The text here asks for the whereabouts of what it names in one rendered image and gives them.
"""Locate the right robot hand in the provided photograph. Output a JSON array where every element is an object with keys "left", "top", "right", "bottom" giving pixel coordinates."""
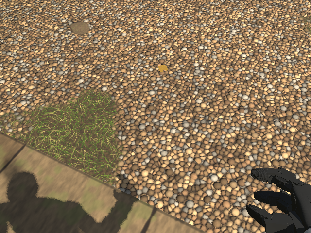
[{"left": 246, "top": 167, "right": 311, "bottom": 233}]

